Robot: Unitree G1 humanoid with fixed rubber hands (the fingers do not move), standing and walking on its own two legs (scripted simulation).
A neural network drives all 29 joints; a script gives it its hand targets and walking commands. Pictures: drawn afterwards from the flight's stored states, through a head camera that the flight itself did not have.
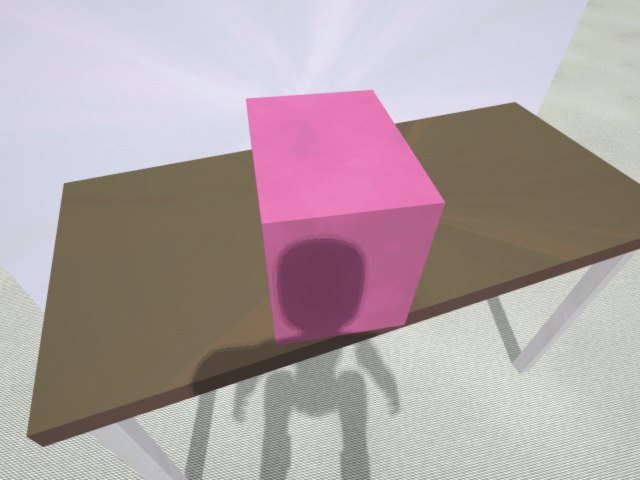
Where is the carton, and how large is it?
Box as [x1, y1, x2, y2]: [246, 90, 444, 345]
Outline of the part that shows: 372,90 246,98 276,345 404,324 444,201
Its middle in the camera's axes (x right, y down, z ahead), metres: +0.01 -0.04 +0.59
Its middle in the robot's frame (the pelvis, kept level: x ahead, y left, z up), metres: +0.49 -0.01 +0.07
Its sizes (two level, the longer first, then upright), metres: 0.280 0.201 0.250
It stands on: a table, 0.71 m high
